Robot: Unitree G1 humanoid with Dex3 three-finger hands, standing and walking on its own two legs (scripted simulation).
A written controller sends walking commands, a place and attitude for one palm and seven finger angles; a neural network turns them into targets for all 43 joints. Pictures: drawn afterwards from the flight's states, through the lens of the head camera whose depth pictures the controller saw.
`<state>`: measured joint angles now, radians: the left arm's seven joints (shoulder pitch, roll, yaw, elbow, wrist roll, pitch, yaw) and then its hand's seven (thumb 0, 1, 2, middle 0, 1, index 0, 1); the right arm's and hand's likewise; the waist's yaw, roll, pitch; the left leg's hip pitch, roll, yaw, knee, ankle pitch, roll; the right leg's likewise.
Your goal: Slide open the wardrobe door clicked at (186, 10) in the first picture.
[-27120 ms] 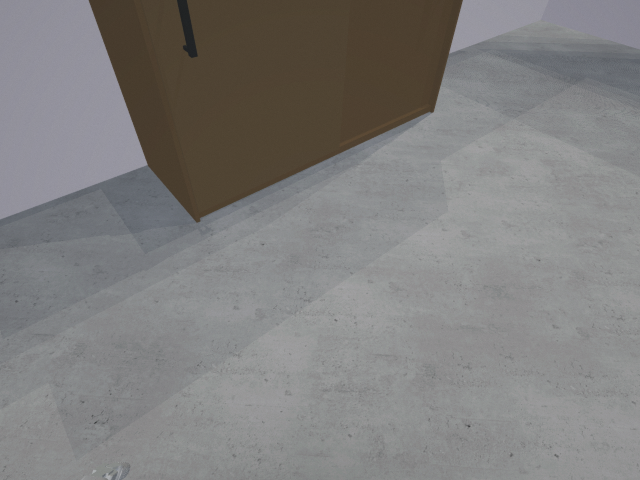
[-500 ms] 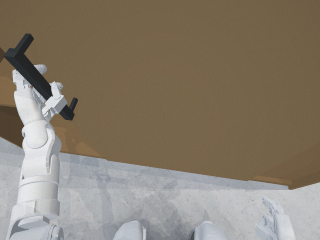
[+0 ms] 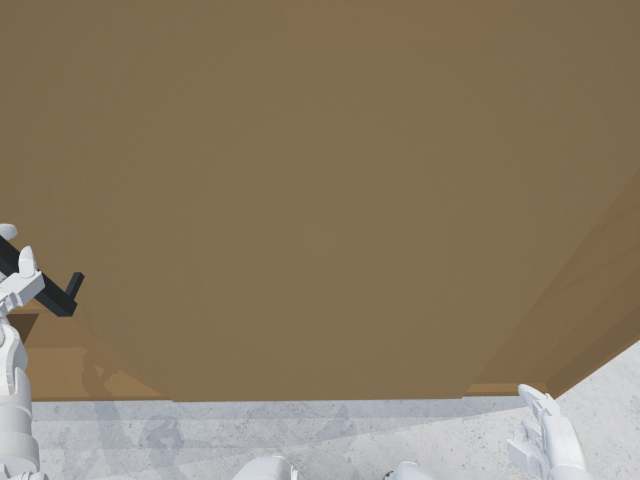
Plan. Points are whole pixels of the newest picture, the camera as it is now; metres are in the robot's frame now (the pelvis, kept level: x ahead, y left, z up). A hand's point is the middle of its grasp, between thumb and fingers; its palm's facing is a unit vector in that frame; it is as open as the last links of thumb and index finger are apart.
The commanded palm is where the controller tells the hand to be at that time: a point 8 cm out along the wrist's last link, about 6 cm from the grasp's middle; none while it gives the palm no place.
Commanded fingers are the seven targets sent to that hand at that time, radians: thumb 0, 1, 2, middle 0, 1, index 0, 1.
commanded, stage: stop walking and hold the door there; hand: left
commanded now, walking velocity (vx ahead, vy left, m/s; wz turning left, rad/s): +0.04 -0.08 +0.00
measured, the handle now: (22, 250) +0.36 +0.40 +0.09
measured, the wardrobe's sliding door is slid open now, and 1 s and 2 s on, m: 0.57 0.57 0.57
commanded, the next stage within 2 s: none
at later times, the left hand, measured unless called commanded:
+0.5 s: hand (28, 277) +0.32 +0.36 +0.10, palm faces +0.58 -0.76 -0.29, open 6.4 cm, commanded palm +0.27 +0.38 +0.09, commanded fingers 0.00 0.90 0.90 -0.45 -1.40 -0.45 -1.40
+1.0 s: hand (26, 278) +0.32 +0.37 +0.10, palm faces +0.53 -0.79 -0.31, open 6.4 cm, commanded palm +0.27 +0.38 +0.09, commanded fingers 0.00 0.90 0.90 -0.45 -1.40 -0.45 -1.40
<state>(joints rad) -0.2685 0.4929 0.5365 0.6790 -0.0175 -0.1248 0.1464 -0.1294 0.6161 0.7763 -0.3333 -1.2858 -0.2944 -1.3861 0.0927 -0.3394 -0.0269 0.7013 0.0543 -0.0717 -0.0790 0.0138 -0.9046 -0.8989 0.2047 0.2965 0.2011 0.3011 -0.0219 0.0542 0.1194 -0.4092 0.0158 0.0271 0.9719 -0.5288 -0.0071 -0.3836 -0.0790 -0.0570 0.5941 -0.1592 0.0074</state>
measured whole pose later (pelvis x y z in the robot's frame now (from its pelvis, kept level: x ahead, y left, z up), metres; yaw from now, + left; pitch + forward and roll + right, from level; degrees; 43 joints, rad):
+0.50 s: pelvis -0.06 +0.01 +0.01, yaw -5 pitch -1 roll -2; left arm -0.36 0.57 0.49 0.81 -0.05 -0.05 0.17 -0.06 0.70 0.79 -0.22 -1.19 -0.22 -1.32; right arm 0.29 -0.27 0.02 0.74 0.04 -0.08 -0.08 0.02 -0.90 -0.90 0.21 0.30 0.21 0.30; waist -0.05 0.05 0.05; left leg -0.33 0.11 0.08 0.52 -0.16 -0.01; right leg -0.18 0.03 -0.07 0.45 -0.24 -0.02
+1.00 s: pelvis -0.06 +0.03 +0.01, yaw -4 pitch -1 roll -1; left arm -0.46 0.56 0.39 0.99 -0.04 -0.14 0.15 -0.06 0.68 0.82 -0.22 -1.20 -0.23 -1.35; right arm 0.33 -0.28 0.01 0.76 0.05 -0.06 -0.10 0.01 -0.90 -0.90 0.21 0.30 0.20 0.30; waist -0.01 0.06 0.01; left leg -0.33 0.07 0.09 0.48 -0.14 0.01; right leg -0.20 0.00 -0.05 0.46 -0.24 0.01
